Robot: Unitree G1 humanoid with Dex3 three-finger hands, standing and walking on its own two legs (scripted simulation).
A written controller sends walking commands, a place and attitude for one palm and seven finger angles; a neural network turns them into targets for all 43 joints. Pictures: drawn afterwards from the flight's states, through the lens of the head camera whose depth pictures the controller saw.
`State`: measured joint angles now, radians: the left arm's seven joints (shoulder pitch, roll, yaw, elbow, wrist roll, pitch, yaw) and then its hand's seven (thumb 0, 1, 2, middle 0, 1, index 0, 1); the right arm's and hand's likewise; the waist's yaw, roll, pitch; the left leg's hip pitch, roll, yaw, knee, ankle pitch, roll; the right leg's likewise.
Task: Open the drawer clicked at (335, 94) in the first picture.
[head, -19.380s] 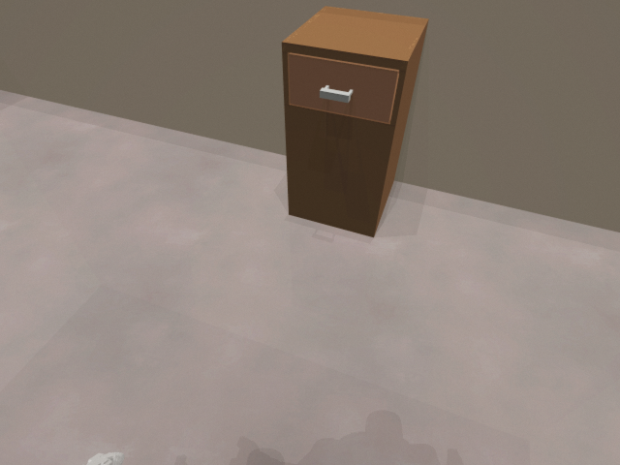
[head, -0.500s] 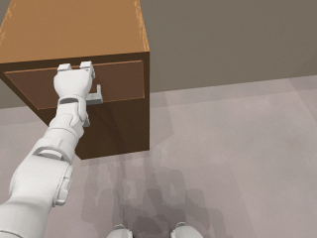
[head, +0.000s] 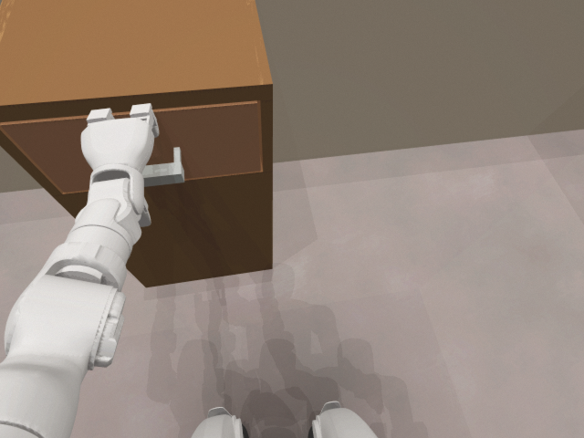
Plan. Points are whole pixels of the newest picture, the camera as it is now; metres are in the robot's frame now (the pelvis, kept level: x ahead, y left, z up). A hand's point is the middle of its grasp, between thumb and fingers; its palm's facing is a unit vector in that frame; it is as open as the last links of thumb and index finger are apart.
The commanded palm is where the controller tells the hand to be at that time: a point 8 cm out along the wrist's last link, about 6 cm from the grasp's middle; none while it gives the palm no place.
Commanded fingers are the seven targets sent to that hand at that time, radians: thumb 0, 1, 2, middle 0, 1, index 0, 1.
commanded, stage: re-aim the fingers above the handle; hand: left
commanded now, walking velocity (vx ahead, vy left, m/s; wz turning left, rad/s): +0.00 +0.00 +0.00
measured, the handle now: (151, 165) +0.56 +0.18 -0.05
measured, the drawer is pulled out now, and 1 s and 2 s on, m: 0.00 0.00 0.00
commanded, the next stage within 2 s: lower the fingers behind the handle in 0.86 s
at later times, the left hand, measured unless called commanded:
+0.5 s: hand (132, 166) +0.52 +0.19 +0.01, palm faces -0.05 -0.03 -1.00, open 13.7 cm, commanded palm +0.51 +0.18 +0.06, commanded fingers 0.00 -0.50 0.30 -0.30 -1.20 -0.30 -1.20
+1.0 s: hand (133, 165) +0.52 +0.18 +0.01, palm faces -0.02 -0.01 -1.00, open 13.6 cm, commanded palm +0.52 +0.18 +0.05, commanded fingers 0.00 -0.50 0.30 -0.30 -1.20 -0.30 -1.20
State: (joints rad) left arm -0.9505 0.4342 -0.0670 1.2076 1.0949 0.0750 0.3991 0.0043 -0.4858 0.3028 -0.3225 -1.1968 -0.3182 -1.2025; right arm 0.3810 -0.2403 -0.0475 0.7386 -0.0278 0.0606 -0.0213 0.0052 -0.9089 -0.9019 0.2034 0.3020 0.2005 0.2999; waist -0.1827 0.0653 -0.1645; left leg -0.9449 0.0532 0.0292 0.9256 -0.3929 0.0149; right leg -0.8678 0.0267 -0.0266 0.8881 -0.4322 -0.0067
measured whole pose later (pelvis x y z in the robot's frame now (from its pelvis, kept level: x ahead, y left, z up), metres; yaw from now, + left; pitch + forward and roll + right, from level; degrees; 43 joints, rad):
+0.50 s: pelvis +0.00 +0.01 +0.00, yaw +0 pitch +24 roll -3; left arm -0.96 0.44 -0.07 1.21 1.10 0.06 0.40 0.00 -0.49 0.30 -0.33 -1.20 -0.34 -1.22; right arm 0.38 -0.23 -0.04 0.74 -0.03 0.07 -0.02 0.00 -0.91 -0.90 0.20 0.30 0.20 0.30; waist -0.19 0.06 -0.17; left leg -0.95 0.05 0.03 0.93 -0.40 0.02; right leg -0.86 0.03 -0.03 0.88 -0.43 0.00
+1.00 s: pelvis -0.02 +0.01 -0.01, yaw +0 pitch +25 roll -3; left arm -1.08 0.47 -0.09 1.30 1.11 0.09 0.41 0.00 -0.49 0.30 -0.34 -1.21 -0.35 -1.23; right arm 0.38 -0.24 -0.01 0.72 -0.03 0.05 -0.04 0.00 -0.91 -0.90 0.20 0.30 0.20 0.30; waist -0.23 0.06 -0.16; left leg -1.05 0.05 0.01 0.99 -0.38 0.03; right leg -0.96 0.02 -0.04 0.94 -0.42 0.00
